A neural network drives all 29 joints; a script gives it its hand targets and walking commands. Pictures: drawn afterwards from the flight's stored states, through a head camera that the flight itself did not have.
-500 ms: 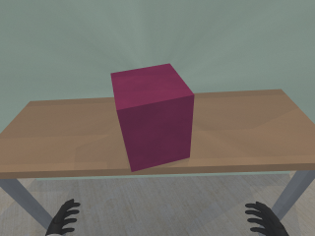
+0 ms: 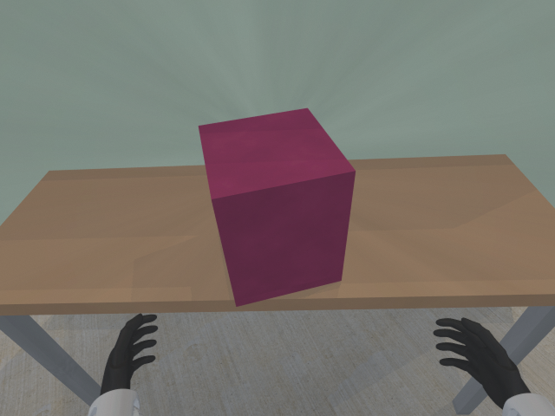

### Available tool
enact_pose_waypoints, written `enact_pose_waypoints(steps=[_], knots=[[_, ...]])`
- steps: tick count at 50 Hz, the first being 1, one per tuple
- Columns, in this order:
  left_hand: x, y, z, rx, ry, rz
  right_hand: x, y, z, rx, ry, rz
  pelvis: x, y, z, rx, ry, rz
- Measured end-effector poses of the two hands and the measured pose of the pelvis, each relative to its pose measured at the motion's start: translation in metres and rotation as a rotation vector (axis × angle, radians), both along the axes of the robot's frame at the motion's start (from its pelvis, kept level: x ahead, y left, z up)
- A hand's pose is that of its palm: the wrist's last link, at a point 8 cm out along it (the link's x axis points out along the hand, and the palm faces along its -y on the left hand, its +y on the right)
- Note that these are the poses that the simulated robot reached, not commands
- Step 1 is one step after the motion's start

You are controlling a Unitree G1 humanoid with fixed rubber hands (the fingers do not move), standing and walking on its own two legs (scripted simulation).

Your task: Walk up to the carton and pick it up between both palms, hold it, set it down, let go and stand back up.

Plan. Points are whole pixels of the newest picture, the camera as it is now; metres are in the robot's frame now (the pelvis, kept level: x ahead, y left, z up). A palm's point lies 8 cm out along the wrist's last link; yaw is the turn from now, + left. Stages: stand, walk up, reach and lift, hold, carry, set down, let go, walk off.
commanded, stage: reach and lift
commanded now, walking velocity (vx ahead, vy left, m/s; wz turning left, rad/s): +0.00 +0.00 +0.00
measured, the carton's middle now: (272, 206) +0.48 +0.03 +0.07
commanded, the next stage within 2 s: none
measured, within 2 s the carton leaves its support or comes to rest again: neither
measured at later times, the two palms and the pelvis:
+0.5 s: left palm (130, 341) +0.22 +0.21 +0.07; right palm (499, 340) +0.23 -0.26 +0.05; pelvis +0.02 +0.01 +0.00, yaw +0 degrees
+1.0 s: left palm (144, 284) +0.27 +0.19 +0.13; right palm (475, 256) +0.32 -0.24 +0.12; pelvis +0.01 +0.00 +0.01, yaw +0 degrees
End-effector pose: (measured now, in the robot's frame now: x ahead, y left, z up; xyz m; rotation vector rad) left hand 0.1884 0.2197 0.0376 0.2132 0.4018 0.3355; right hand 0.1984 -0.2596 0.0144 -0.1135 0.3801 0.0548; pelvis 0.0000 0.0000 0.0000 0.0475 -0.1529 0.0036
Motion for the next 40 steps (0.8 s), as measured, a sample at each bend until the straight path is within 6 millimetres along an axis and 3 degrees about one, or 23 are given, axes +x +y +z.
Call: enact_pose_waypoints(steps=[13,25,40], knots=[[0.013,-0.006,0.023,-0.044,-0.103,0.013,0.027,0.0,0.025,0.013,-0.092,0.022,0.019,0.007,0.004,-0.009,0.043,0.002],[0.034,-0.013,0.037,-0.062,-0.153,0.017,0.037,-0.003,0.034,0.03,-0.115,0.026,0.019,0.007,0.005,-0.01,0.046,0.002],[0.07,-0.03,0.074,-0.063,-0.146,-0.023,0.09,0.002,0.073,0.056,-0.164,0.001,0.015,0.004,0.007,-0.006,0.049,0.003]])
